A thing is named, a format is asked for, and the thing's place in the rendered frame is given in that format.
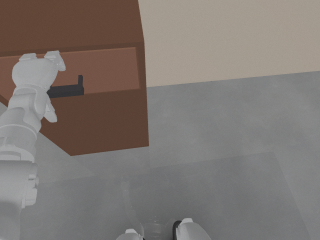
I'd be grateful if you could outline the cabinet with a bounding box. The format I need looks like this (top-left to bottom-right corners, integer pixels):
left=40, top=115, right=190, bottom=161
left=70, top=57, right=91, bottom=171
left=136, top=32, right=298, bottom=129
left=0, top=0, right=149, bottom=156

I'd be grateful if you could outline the robot left hand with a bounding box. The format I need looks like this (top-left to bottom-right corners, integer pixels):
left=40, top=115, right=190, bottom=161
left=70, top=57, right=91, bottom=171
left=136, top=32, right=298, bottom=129
left=12, top=50, right=66, bottom=123

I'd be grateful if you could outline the robot left forearm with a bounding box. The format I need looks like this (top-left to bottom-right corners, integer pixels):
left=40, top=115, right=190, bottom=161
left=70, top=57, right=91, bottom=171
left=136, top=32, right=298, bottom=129
left=0, top=84, right=48, bottom=163

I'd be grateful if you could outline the handle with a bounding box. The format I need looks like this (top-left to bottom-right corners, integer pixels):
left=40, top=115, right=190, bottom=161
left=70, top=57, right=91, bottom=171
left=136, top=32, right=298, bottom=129
left=46, top=75, right=84, bottom=99

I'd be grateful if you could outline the robot right foot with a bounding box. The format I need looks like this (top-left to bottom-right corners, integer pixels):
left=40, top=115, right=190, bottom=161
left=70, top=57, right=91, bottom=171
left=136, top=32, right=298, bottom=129
left=172, top=220, right=182, bottom=240

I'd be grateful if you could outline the robot right shin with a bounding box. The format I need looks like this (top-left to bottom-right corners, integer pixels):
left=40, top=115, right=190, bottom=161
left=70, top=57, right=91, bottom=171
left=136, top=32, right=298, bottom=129
left=179, top=218, right=193, bottom=225

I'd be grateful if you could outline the drawer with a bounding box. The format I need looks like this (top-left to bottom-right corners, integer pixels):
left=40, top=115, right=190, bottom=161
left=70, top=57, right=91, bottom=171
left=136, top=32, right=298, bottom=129
left=0, top=47, right=140, bottom=101

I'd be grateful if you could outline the robot left upper arm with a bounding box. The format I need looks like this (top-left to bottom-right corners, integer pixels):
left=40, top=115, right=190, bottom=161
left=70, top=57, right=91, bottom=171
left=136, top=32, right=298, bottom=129
left=0, top=160, right=39, bottom=240

